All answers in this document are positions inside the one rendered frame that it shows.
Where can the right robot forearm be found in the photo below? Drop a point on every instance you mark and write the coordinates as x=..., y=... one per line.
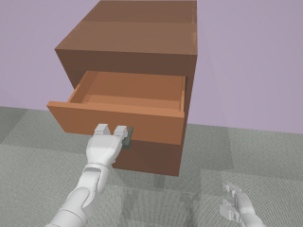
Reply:
x=250, y=220

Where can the left robot forearm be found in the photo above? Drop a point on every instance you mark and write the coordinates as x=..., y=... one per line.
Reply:
x=82, y=202

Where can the handle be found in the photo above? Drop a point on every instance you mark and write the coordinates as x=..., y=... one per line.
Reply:
x=126, y=142

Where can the right robot hand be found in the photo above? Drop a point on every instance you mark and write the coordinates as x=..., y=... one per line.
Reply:
x=241, y=204

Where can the left robot hand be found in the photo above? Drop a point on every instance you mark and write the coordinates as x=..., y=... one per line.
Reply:
x=103, y=147

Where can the cabinet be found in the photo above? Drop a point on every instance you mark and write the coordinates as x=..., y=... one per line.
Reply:
x=150, y=37

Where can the drawer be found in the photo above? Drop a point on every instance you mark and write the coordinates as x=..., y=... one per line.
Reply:
x=152, y=104

